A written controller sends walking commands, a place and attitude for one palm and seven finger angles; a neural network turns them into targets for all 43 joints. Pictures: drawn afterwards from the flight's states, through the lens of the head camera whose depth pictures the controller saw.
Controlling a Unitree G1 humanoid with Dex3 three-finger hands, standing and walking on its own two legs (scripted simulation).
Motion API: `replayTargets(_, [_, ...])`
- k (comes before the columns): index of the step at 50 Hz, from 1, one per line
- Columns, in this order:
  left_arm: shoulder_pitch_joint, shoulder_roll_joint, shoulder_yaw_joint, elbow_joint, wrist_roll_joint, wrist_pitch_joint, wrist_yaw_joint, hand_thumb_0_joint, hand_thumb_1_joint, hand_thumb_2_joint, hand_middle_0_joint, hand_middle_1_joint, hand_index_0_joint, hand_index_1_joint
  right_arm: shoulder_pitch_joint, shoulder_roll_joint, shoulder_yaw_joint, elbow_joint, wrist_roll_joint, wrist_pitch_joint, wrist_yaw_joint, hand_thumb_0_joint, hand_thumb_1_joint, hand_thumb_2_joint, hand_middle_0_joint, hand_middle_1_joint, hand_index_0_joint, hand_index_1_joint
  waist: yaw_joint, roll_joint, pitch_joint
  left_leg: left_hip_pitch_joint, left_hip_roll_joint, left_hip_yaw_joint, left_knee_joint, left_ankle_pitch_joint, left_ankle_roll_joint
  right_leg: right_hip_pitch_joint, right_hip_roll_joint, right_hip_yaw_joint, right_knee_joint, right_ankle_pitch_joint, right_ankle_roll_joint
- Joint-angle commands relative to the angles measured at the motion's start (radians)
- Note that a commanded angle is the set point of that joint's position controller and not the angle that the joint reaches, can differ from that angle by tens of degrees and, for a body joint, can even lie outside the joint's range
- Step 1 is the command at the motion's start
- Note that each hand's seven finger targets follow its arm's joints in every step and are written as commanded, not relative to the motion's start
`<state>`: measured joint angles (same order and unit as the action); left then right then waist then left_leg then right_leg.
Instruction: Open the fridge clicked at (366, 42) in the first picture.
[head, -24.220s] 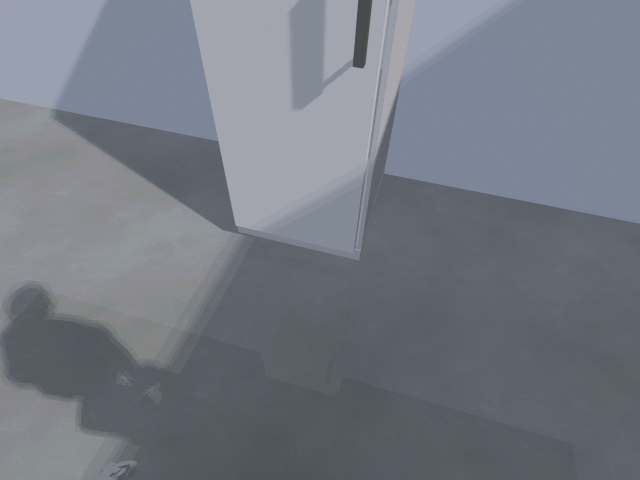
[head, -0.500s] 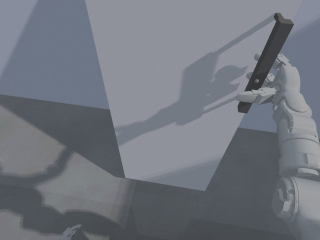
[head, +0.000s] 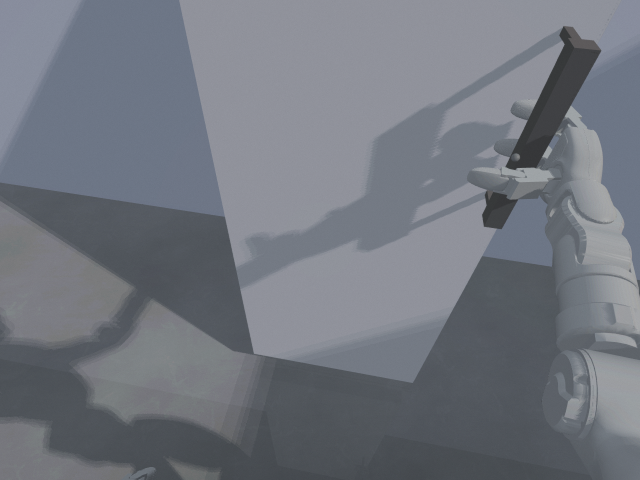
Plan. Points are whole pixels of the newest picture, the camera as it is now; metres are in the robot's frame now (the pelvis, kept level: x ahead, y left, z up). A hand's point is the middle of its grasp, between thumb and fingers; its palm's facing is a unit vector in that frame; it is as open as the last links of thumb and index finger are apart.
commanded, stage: grip the handle and tug to test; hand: right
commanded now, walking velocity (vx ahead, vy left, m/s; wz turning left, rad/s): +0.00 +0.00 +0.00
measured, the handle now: (525, 140) +0.51 -0.20 +0.20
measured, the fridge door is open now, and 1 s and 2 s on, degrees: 0 0 13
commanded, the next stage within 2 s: pull the door a little, standing still in 1.18 s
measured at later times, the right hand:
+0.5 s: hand (517, 161) +0.46 -0.18 +0.20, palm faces +0.07 +1.00 +0.01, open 5.9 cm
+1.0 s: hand (516, 161) +0.46 -0.18 +0.20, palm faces +0.09 +1.00 +0.02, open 5.9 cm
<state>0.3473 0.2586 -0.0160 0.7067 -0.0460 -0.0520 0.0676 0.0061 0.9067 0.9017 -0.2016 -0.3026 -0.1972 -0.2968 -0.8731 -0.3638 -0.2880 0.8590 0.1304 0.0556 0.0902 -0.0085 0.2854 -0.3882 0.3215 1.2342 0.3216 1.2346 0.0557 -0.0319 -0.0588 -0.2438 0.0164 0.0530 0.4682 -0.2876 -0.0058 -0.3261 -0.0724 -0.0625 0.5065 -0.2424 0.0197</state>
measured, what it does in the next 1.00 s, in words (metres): stands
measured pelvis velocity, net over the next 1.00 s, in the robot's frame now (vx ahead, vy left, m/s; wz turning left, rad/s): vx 0.00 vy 0.00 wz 0.02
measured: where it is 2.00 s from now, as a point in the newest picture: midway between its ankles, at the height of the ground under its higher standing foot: outside the picture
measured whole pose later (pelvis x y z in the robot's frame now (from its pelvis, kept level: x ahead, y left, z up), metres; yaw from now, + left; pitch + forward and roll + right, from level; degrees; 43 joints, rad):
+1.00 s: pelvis +0.00 +0.00 +0.00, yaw +1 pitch +3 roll +1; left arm 0.35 0.26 -0.02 0.68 -0.05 -0.04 0.07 0.01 0.91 0.90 -0.20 -0.30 -0.20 -0.30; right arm -0.85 -0.39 -0.31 0.85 0.13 0.07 0.10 0.00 -0.66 -0.80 0.36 1.40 0.38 1.38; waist 0.08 -0.03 -0.06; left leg -0.25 0.01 0.03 0.46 -0.27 -0.01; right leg -0.32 -0.08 -0.08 0.50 -0.24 0.02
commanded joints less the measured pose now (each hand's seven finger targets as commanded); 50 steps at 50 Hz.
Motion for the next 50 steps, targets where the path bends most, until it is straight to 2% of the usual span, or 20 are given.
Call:
replayTargets(1, [-0.037,0.141,0.049,-0.123,-0.006,-0.039,0.007,0.000,0.900,0.900,-0.200,-0.300,-0.200,-0.300,-0.491,-0.196,-0.012,-0.242,0.008,-0.051,0.011,0.000,-0.107,-0.560,0.365,1.287,0.365,1.287,-0.005,0.023,-0.281,0.041,-0.035,-0.015,-0.041,0.394,0.024,0.199,0.050,0.028,-0.023,0.270,-0.064])
replayTargets(4, [-0.043,0.144,0.048,-0.125,-0.006,-0.035,0.014,0.000,0.900,0.900,-0.200,-0.300,-0.200,-0.300,-0.517,-0.204,-0.009,-0.255,0.010,-0.036,0.007,0.000,-0.247,-0.620,0.380,1.307,0.380,1.307,0.000,0.036,-0.262,0.036,-0.034,-0.015,-0.053,0.353,0.023,0.192,0.049,0.032,-0.029,0.239,-0.066])
replayTargets(8, [-0.048,0.139,0.048,-0.125,-0.004,-0.034,0.018,0.000,0.900,0.900,-0.200,-0.300,-0.200,-0.300,-0.537,-0.220,-0.028,-0.283,0.012,-0.035,0.005,0.000,-0.433,-0.700,0.400,1.333,0.400,1.333,-0.005,0.009,-0.304,0.043,-0.034,-0.019,-0.048,0.372,0.026,0.218,0.053,0.033,-0.027,0.261,-0.064])
replayTargets(9, [-0.044,0.142,0.048,-0.129,-0.001,-0.036,0.018,0.000,0.900,0.900,-0.200,-0.300,-0.200,-0.300,-0.528,-0.219,-0.027,-0.299,0.015,-0.042,0.004,0.000,-0.480,-0.720,0.405,1.340,0.405,1.340,-0.004,0.045,-0.322,0.064,-0.033,-0.017,-0.046,0.394,0.024,0.219,0.052,0.032,-0.021,0.279,-0.068])
replayTargets(16, [-0.055,0.140,0.043,-0.131,-0.004,-0.024,0.021,0.000,0.900,0.900,-0.200,-0.300,-0.200,-0.300,-0.489,-0.246,-0.044,-0.246,0.007,-0.030,0.016,0.000,-0.807,-0.860,0.440,1.387,0.440,1.387,-0.012,0.012,-0.305,0.062,-0.027,-0.021,-0.042,0.403,0.024,0.201,0.055,0.027,-0.022,0.273,-0.065])
replayTargets(18, [-0.055,0.139,0.040,-0.130,-0.004,-0.021,0.022,0.000,0.900,0.900,-0.200,-0.300,-0.200,-0.300,-0.516,-0.219,-0.013,-0.224,0.006,-0.024,0.021,0.000,-0.900,-0.900,0.450,1.400,0.450,1.400,0.002,0.011,-0.270,0.038,-0.028,-0.019,-0.046,0.378,0.023,0.190,0.054,0.030,-0.025,0.250,-0.062])
replayTargets(19, [-0.046,0.143,0.042,-0.128,-0.003,-0.021,0.023,0.000,0.900,0.900,-0.200,-0.300,-0.200,-0.300,-0.518,-0.228,-0.023,-0.208,0.009,-0.026,0.018,0.000,-0.900,-0.900,0.450,1.400,0.450,1.400,0.010,0.054,-0.261,0.037,-0.028,-0.016,-0.050,0.372,0.020,0.185,0.051,0.032,-0.021,0.244,-0.067])
replayTargets(20, [-0.048,0.145,0.044,-0.128,-0.001,-0.021,0.023,0.000,0.900,0.900,-0.200,-0.300,-0.200,-0.300,-0.517,-0.261,-0.051,-0.213,0.006,-0.027,0.015,0.000,-0.900,-0.900,0.450,1.400,0.450,1.400,-0.001,0.034,-0.279,0.040,-0.027,-0.021,-0.047,0.379,0.020,0.184,0.052,0.031,-0.022,0.249,-0.066])
replayTargets(22, [-0.050,0.141,0.044,-0.136,-0.001,-0.019,0.023,0.000,0.900,0.900,-0.200,-0.300,-0.200,-0.300,-0.529,-0.258,-0.050,-0.236,0.006,-0.033,0.015,0.000,-0.900,-0.900,0.450,1.400,0.450,1.400,-0.006,-0.001,-0.313,0.050,-0.027,-0.022,-0.041,0.392,0.024,0.206,0.054,0.031,-0.021,0.269,-0.063])
replayTargets(24, [-0.043,0.145,0.044,-0.132,0.000,-0.018,0.025,0.000,0.900,0.900,-0.200,-0.300,-0.200,-0.300,-0.502,-0.270,-0.065,-0.213,0.011,-0.036,0.011,0.000,-0.900,-0.900,0.450,1.400,0.450,1.400,-0.005,0.048,-0.299,0.055,-0.028,-0.019,-0.043,0.383,0.022,0.189,0.051,0.032,-0.018,0.263,-0.065])
replayTargets(27, [-0.047,0.139,0.042,-0.129,-0.002,-0.017,0.023,0.000,0.900,0.900,-0.200,-0.300,-0.200,-0.300,-0.530,-0.226,-0.031,-0.197,0.011,-0.034,0.010,0.000,-0.900,-0.900,0.450,1.400,0.450,1.400,0.005,0.027,-0.274,0.029,-0.029,-0.018,-0.044,0.364,0.022,0.185,0.052,0.034,-0.022,0.244,-0.062])
replayTargets(29, [-0.033,0.149,0.042,-0.120,0.001,-0.015,0.026,0.000,0.900,0.900,-0.200,-0.300,-0.200,-0.300,-0.541,-0.257,-0.046,-0.162,0.007,-0.036,0.007,0.000,-0.900,-0.900,0.450,1.400,0.450,1.400,0.011,0.069,-0.254,0.026,-0.027,-0.017,-0.051,0.340,0.019,0.166,0.048,0.037,-0.023,0.222,-0.064])
replayTargets(32, [-0.031,0.143,0.043,-0.119,0.001,-0.016,0.026,0.000,0.900,0.900,-0.200,-0.300,-0.200,-0.300,-0.581,-0.258,-0.041,-0.169,-0.003,-0.046,0.007,0.000,-0.900,-0.900,0.450,1.400,0.450,1.400,0.012,0.025,-0.281,0.018,-0.027,-0.020,-0.046,0.337,0.021,0.180,0.053,0.039,-0.023,0.223,-0.063])
replayTargets(34, [-0.021,0.146,0.044,-0.119,0.003,-0.018,0.024,0.000,0.900,0.900,-0.200,-0.300,-0.200,-0.300,-0.559,-0.267,-0.052,-0.154,-0.002,-0.053,0.005,0.000,-0.900,-0.900,0.450,1.400,0.450,1.400,0.009,0.055,-0.286,0.027,-0.028,-0.018,-0.045,0.334,0.020,0.173,0.051,0.040,-0.018,0.222,-0.065])
replayTargets(37, [-0.022,0.142,0.042,-0.114,0.002,-0.020,0.022,0.000,0.900,0.900,-0.200,-0.300,-0.200,-0.300,-0.585,-0.252,-0.037,-0.138,-0.005,-0.061,0.007,0.000,-0.900,-0.900,0.450,1.400,0.450,1.400,0.016,0.026,-0.272,0.009,-0.029,-0.019,-0.047,0.316,0.022,0.170,0.052,0.042,-0.022,0.204,-0.062])
replayTargets(39, [-0.016,0.145,0.045,-0.122,0.002,-0.026,0.019,0.000,0.900,0.900,-0.200,-0.300,-0.200,-0.300,-0.550,-0.249,-0.041,-0.145,0.001,-0.071,0.009,0.000,-0.900,-0.900,0.450,1.400,0.450,1.400,0.008,0.055,-0.285,0.025,-0.030,-0.019,-0.048,0.315,0.021,0.164,0.050,0.040,-0.020,0.202,-0.065])
replayTargets(42, [-0.024,0.146,0.045,-0.128,0.000,-0.028,0.019,0.000,0.900,0.900,-0.200,-0.300,-0.200,-0.300,-0.503,-0.281,-0.075,-0.162,0.005,-0.076,0.014,0.000,-0.900,-0.900,0.450,1.400,0.450,1.400,-0.012,0.040,-0.315,0.049,-0.030,-0.024,-0.044,0.330,0.023,0.166,0.053,0.033,-0.024,0.207,-0.064])
replayTargets(48, [-0.055,0.142,0.046,-0.160,-0.008,-0.032,0.012,0.000,0.900,0.900,-0.200,-0.300,-0.200,-0.300,-0.427,-0.250,-0.058,-0.282,0.018,-0.071,0.026,0.000,-0.900,-0.900,0.450,1.400,0.450,1.400,-0.033,0.002,-0.319,0.081,-0.034,-0.021,-0.043,0.360,0.028,0.186,0.048,0.023,-0.037,0.240,-0.061])
replayTargets(49, [-0.055,0.143,0.049,-0.164,-0.008,-0.034,0.010,0.000,0.900,0.900,-0.200,-0.300,-0.200,-0.300,-0.396,-0.239,-0.056,-0.302,0.023,-0.069,0.025,0.000,-0.900,-0.900,0.450,1.400,0.450,1.400,-0.036,0.034,-0.323,0.096,-0.035,-0.017,-0.044,0.366,0.027,0.189,0.046,0.023,-0.034,0.252,-0.065])
replayTargets(50, [-0.066,0.143,0.049,-0.167,-0.011,-0.033,0.010,0.000,0.900,0.900,-0.200,-0.300,-0.200,-0.300,-0.360,-0.260,-0.081,-0.313,0.026,-0.059,0.023,0.000,-0.900,-0.900,0.450,1.400,0.450,1.400,-0.049,0.020,-0.318,0.097,-0.036,-0.019,-0.043,0.373,0.028,0.188,0.046,0.020,-0.037,0.256,-0.064])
